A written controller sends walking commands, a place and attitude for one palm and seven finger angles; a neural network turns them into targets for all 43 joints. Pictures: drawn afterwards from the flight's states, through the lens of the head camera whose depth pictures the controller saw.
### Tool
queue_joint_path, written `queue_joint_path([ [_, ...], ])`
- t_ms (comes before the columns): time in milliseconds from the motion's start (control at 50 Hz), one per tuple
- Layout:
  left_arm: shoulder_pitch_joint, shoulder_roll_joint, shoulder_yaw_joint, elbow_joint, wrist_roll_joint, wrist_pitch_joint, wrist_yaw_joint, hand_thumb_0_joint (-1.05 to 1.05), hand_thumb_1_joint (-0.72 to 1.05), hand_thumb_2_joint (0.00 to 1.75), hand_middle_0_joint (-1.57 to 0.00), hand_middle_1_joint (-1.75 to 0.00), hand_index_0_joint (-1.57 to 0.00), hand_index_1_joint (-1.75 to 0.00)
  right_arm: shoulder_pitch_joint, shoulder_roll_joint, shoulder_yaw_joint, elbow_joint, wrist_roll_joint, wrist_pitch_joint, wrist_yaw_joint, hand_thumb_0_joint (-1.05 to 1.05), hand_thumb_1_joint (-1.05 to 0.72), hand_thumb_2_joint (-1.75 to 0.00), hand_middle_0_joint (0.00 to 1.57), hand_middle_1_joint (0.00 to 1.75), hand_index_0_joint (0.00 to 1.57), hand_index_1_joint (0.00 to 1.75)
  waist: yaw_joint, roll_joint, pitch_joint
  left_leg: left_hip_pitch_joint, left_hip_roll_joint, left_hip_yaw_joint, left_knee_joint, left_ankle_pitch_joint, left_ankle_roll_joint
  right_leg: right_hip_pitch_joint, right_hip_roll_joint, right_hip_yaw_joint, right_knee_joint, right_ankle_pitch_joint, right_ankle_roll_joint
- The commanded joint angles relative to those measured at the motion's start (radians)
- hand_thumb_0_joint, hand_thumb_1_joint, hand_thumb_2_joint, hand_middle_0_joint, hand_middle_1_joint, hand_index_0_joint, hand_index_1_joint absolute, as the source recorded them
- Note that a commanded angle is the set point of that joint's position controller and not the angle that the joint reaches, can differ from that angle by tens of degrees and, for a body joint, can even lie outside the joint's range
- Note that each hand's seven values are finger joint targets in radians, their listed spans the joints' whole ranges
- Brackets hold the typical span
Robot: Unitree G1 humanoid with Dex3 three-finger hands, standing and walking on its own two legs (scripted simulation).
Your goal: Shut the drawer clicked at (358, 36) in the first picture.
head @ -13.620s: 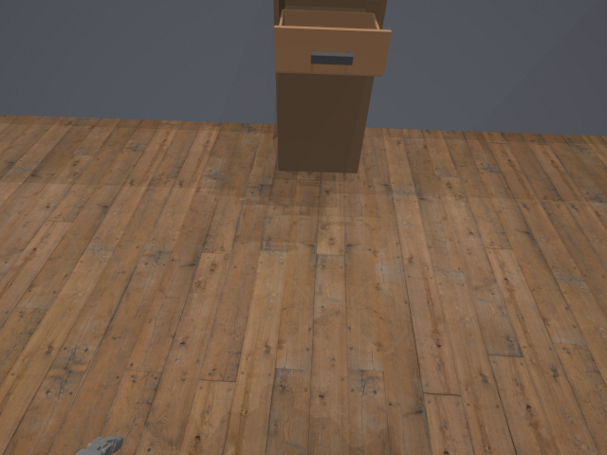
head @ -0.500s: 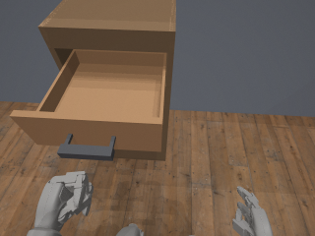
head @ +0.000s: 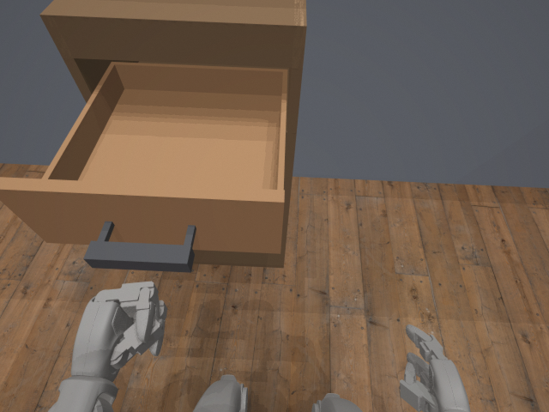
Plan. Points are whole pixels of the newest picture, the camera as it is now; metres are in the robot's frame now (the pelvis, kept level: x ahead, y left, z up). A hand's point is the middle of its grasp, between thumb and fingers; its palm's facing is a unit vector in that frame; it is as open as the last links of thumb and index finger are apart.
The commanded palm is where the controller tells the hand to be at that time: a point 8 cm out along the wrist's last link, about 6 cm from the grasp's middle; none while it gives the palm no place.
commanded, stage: bring the fist close to the handle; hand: left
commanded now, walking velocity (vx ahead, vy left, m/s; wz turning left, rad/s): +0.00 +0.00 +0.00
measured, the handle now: (145, 242) +0.33 +0.20 +0.06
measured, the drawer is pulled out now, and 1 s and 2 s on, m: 0.29 0.26 0.14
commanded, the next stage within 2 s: push the drawer shut in 0.22 s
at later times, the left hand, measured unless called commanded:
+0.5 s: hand (156, 313) +0.23 +0.16 +0.06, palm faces +0.00 -1.00 -0.04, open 3.3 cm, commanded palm +0.22 +0.22 +0.06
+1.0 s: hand (171, 277) +0.28 +0.16 +0.05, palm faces -0.01 -1.00 -0.05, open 3.3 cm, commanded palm +0.27 +0.21 +0.06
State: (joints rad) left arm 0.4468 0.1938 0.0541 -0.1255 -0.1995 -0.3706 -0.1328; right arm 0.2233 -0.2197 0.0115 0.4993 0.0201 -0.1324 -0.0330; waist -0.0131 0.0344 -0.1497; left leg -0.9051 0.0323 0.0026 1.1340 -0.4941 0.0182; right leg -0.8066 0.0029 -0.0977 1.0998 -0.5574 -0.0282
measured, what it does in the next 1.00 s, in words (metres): stands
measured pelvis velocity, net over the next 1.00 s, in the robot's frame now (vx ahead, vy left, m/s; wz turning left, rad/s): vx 0.00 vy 0.00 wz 0.01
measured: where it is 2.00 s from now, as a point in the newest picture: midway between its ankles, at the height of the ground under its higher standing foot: outside the picture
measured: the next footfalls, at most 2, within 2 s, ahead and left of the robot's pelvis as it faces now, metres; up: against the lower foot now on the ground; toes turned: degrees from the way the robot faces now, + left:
none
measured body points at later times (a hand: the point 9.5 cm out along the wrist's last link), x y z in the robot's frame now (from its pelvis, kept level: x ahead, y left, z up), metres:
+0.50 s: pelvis +0.00 +0.00 +0.00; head +0.07 +0.00 +0.45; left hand +0.23 +0.22 +0.06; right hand +0.19 -0.24 -0.08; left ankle +0.03 +0.11 -0.66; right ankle -0.01 -0.11 -0.66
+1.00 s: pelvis +0.00 +0.00 +0.00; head +0.07 +0.00 +0.45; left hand +0.28 +0.21 +0.06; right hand +0.17 -0.25 -0.09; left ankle +0.03 +0.11 -0.66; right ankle -0.01 -0.11 -0.66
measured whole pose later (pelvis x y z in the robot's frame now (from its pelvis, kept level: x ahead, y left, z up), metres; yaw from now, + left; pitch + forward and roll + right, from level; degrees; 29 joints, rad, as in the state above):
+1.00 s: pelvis +0.00 +0.00 +0.00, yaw +0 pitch +15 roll -2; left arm 0.13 0.22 0.08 0.11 -0.20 -0.35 -0.12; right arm 0.22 -0.25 0.02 0.55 0.02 -0.11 -0.04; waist -0.03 0.04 -0.14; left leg -0.90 0.03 -0.01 1.11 -0.48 0.01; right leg -0.80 0.00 -0.11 1.08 -0.54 -0.03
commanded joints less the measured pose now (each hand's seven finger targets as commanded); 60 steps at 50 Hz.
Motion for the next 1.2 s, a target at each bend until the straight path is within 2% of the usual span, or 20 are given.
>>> queue_joint_path([
  [0,0.003,0.096,0.083,-0.219,-0.026,-0.055,0.003,0.00,0.90,0.90,-1.40,-1.60,-1.40,-1.60,-0.035,-0.126,-0.051,-0.163,0.003,-0.045,-0.010,0.00,-0.90,-0.90,0.20,0.30,0.20,0.30,-0.012,0.000,-0.198,0.216,-0.018,-0.038,-0.172,0.248,0.009,0.107,0.018,0.045,-0.184,0.286,0.007],
  [60,0.001,0.093,0.087,-0.190,-0.032,-0.057,-0.001,0.00,0.90,0.90,-1.40,-1.60,-1.40,-1.60,-0.043,-0.131,-0.050,-0.156,0.003,-0.043,-0.014,0.00,-0.90,-0.90,0.20,0.30,0.20,0.30,-0.020,-0.010,-0.163,0.196,-0.017,-0.042,-0.169,0.226,0.010,0.085,0.020,0.041,-0.190,0.258,0.008],
  [120,-0.027,0.085,0.070,-0.182,-0.036,-0.066,-0.017,0.00,0.90,0.90,-1.40,-1.60,-1.40,-1.60,-0.034,-0.136,-0.051,-0.156,0.001,-0.048,-0.013,0.00,-0.90,-0.90,0.20,0.30,0.20,0.30,-0.029,-0.016,-0.169,0.189,-0.018,-0.042,-0.157,0.215,0.011,0.076,0.017,0.048,-0.188,0.252,0.011],
  [260,0.003,0.120,0.098,-0.226,-0.039,-0.078,-0.021,0.00,0.90,0.90,-1.40,-1.60,-1.40,-1.60,-0.033,-0.134,-0.055,-0.161,0.002,-0.048,-0.015,0.00,-0.90,-0.90,0.20,0.30,0.20,0.30,-0.011,0.025,-0.215,0.228,-0.016,-0.043,-0.166,0.261,0.011,0.100,0.020,0.044,-0.180,0.286,0.005],
  [280,0.015,0.104,0.087,-0.231,-0.040,-0.078,-0.017,0.00,0.90,0.90,-1.40,-1.60,-1.40,-1.60,-0.032,-0.129,-0.053,-0.165,0.002,-0.047,-0.013,0.00,-0.90,-0.90,0.20,0.30,0.20,0.30,-0.008,0.033,-0.213,0.231,-0.019,-0.042,-0.168,0.269,0.011,0.105,0.019,0.043,-0.179,0.297,0.005],
  [420,-0.108,0.098,0.066,-0.160,-0.023,-0.077,-0.002,0.00,0.90,0.90,-1.40,-1.60,-1.40,-1.60,-0.023,-0.144,-0.047,-0.147,-0.003,-0.046,-0.010,0.00,-0.90,-0.90,0.20,0.30,0.20,0.30,-0.042,0.017,-0.165,0.197,-0.015,-0.052,-0.153,0.207,0.009,0.033,0.021,0.041,-0.174,0.231,0.007],
  [480,-0.136,0.108,0.074,-0.142,-0.024,-0.061,-0.009,0.00,0.90,0.90,-1.40,-1.60,-1.40,-1.60,-0.020,-0.151,-0.047,-0.152,-0.002,-0.042,-0.012,0.00,-0.90,-0.90,0.20,0.30,0.20,0.30,-0.034,0.004,-0.201,0.205,-0.015,-0.050,-0.156,0.219,0.011,0.058,0.021,0.044,-0.175,0.247,0.007],
  [540,-0.193,0.112,0.064,-0.173,-0.024,-0.049,-0.007,0.00,0.90,0.90,-1.40,-1.60,-1.40,-1.60,-0.014,-0.153,-0.045,-0.156,0.000,-0.044,-0.013,0.00,-0.90,-0.90,0.20,0.30,0.20,0.30,-0.030,0.030,-0.248,0.245,-0.015,-0.050,-0.166,0.261,0.010,0.085,0.017,0.044,-0.172,0.288,0.007],
  [600,-0.175,0.107,0.070,-0.160,-0.020,-0.037,0.011,0.00,0.90,0.90,-1.40,-1.60,-1.40,-1.60,-0.010,-0.147,-0.043,-0.156,0.000,-0.038,-0.010,0.00,-0.90,-0.90,0.20,0.30,0.20,0.30,-0.021,0.029,-0.251,0.266,-0.015,-0.046,-0.176,0.303,0.009,0.105,0.018,0.039,-0.176,0.329,0.006],
  [720,-0.300,0.111,0.073,-0.095,-0.011,-0.056,0.029,0.00,0.90,0.90,-1.40,-1.60,-1.40,-1.60,-0.012,-0.152,-0.039,-0.131,-0.005,-0.035,-0.009,0.00,-0.90,-0.90,0.20,0.30,0.20,0.30,-0.045,-0.007,-0.196,0.223,-0.015,-0.046,-0.169,0.241,0.009,0.071,0.018,0.046,-0.186,0.278,0.008],
  [780,-0.387,0.121,0.077,-0.055,-0.008,-0.067,0.025,0.00,0.90,0.90,-1.40,-1.60,-1.40,-1.60,-0.018,-0.156,-0.039,-0.113,-0.006,-0.035,-0.010,0.00,-0.90,-0.90,0.20,0.30,0.20,0.30,-0.055,-0.004,-0.197,0.213,-0.016,-0.045,-0.160,0.214,0.012,0.058,0.016,0.057,-0.191,0.251,0.010],
  [840,-0.436,0.115,0.069,-0.035,-0.008,-0.070,0.016,0.00,0.90,0.90,-1.40,-1.60,-1.40,-1.60,-0.023,-0.157,-0.040,-0.105,-0.002,-0.037,-0.011,0.00,-0.90,-0.90,0.20,0.30,0.20,0.30,-0.048,0.032,-0.225,0.236,-0.018,-0.045,-0.168,0.218,0.010,0.065,0.014,0.059,-0.192,0.250,0.006],
  [860,-0.475,0.126,0.069,-0.033,-0.008,-0.068,0.016,0.00,0.90,0.90,-1.40,-1.60,-1.40,-1.60,-0.021,-0.160,-0.040,-0.099,-0.002,-0.036,-0.012,0.00,-0.90,-0.90,0.20,0.30,0.20,0.30,-0.057,0.029,-0.235,0.242,-0.016,-0.046,-0.166,0.224,0.014,0.065,0.013,0.060,-0.194,0.256,0.007],
  [880,-0.475,0.140,0.089,-0.019,-0.008,-0.064,0.016,0.00,0.90,0.90,-1.40,-1.60,-1.40,-1.60,-0.020,-0.161,-0.040,-0.093,-0.002,-0.036,-0.012,0.00,-0.90,-0.90,0.20,0.30,0.20,0.30,-0.044,0.035,-0.253,0.252,-0.016,-0.048,-0.173,0.229,0.011,0.076,0.014,0.059,-0.193,0.258,0.005],
  [900,-0.484,0.118,0.067,-0.010,-0.010,-0.057,0.012,0.00,0.90,0.90,-1.40,-1.60,-1.40,-1.60,-0.021,-0.159,-0.040,-0.096,-0.001,-0.034,-0.012,0.00,-0.90,-0.90,0.20,0.30,0.20,0.30,-0.049,0.023,-0.256,0.258,-0.018,-0.045,-0.176,0.230,0.013,0.082,0.013,0.060,-0.199,0.265,0.008],
  [940,-0.529,0.125,0.070,-0.010,-0.012,-0.051,0.015,0.00,0.90,0.90,-1.40,-1.60,-1.40,-1.60,-0.024,-0.160,-0.040,-0.088,0.001,-0.035,-0.013,0.00,-0.90,-0.90,0.20,0.30,0.20,0.30,-0.047,0.042,-0.275,0.274,-0.017,-0.044,-0.181,0.235,0.011,0.091,0.010,0.062,-0.203,0.270,0.008],
  [1060,-0.609,0.138,0.080,0.084,-0.005,-0.043,0.027,0.00,0.90,0.90,-1.40,-1.60,-1.40,-1.60,-0.018,-0.166,-0.038,-0.074,0.002,-0.025,-0.012,0.00,-0.90,-0.90,0.20,0.30,0.20,0.30,-0.052,-0.003,-0.250,0.264,-0.015,-0.047,-0.196,0.230,0.012,0.094,0.013,0.061,-0.214,0.265,0.009],
  [1080,-0.637,0.115,0.062,0.101,-0.003,-0.045,0.027,0.00,0.90,0.90,-1.40,-1.60,-1.40,-1.60,-0.019,-0.162,-0.037,-0.070,0.002,-0.023,-0.010,0.00,-0.90,-0.90,0.20,0.30,0.20,0.30,-0.055,0.011,-0.239,0.271,-0.016,-0.046,-0.197,0.228,0.011,0.084,0.012,0.061,-0.215,0.266,0.009],
  [1120,-0.694,0.134,0.080,0.136,-0.003,-0.048,0.033,0.00,0.90,0.90,-1.40,-1.60,-1.40,-1.60,-0.018,-0.165,-0.036,-0.060,0.003,-0.020,-0.009,0.00,-0.90,-0.90,0.20,0.30,0.20,0.30,-0.059,0.003,-0.225,0.255,-0.017,-0.044,-0.196,0.201,0.010,0.079,0.011,0.068,-0.223,0.241,0.010],
  [1180,-0.757,0.141,0.087,0.172,0.006,-0.061,0.038,0.00,0.90,0.90,-1.40,-1.60,-1.40,-1.60,-0.012,-0.165,-0.039,-0.051,0.001,-0.017,-0.010,0.00,-0.90,-0.90,0.20,0.30,0.20,0.30,-0.057,0.001,-0.246,0.262,-0.017,-0.043,-0.194,0.217,0.011,0.086,0.010,0.074,-0.218,0.260,0.009],
])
